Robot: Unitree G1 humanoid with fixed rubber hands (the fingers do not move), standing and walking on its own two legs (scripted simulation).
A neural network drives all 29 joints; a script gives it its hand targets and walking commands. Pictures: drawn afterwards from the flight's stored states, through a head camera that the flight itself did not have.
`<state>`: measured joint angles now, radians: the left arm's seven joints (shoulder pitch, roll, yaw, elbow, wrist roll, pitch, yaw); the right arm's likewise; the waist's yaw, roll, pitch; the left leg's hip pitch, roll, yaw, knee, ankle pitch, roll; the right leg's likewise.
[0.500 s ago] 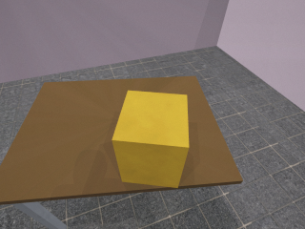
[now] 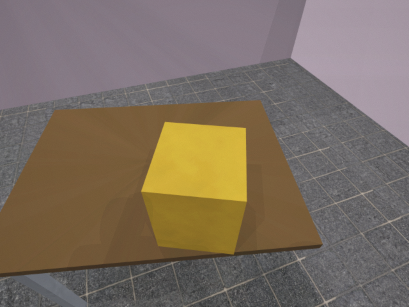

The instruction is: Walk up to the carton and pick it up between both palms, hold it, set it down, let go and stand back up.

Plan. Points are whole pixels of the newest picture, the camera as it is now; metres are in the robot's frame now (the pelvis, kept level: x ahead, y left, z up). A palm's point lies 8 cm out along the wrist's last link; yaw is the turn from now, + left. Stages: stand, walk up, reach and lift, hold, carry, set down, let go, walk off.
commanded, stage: stand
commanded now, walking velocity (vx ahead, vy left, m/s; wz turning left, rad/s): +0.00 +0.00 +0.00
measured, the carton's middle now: (200, 189) +0.40 +0.01 -0.04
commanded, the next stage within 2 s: none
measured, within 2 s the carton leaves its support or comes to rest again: neither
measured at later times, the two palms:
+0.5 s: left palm out of the picture +0.06 +0.25 -0.11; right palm out of the picture +0.05 -0.25 -0.12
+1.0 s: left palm out of the picture +0.04 +0.26 -0.12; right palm out of the picture +0.05 -0.25 -0.12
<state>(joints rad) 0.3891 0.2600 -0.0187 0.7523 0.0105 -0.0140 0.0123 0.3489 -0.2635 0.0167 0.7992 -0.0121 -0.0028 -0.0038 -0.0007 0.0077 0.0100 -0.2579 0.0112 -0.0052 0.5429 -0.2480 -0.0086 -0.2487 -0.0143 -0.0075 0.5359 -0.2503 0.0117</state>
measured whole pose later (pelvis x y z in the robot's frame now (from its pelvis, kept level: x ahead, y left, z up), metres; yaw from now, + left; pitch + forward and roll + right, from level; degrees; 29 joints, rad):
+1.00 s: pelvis +0.01 +0.01 +0.00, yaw +0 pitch -2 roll +0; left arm 0.36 0.25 -0.01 0.85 0.01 -0.01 0.02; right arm 0.35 -0.25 0.01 0.86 0.00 0.00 -0.02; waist 0.00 0.00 0.02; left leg -0.22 0.00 -0.01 0.49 -0.24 0.00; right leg -0.21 -0.02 0.00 0.48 -0.24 0.02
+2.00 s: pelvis +0.02 +0.00 +0.01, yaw +0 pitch -2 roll +0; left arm 0.35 0.23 -0.01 0.93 0.00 0.00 0.03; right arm 0.34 -0.23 0.01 0.93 0.00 0.00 -0.03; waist 0.00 0.00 0.03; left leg -0.20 0.01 -0.02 0.46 -0.24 -0.01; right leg -0.19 -0.02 0.00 0.46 -0.24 0.02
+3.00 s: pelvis +0.03 +0.00 +0.01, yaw +0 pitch -2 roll +0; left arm 0.34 0.21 -0.01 0.99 0.00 0.00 0.04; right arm 0.33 -0.21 0.01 0.98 0.00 -0.01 -0.04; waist 0.00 0.00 0.03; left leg -0.18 0.01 -0.02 0.45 -0.24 -0.01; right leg -0.17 -0.02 0.01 0.44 -0.24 0.02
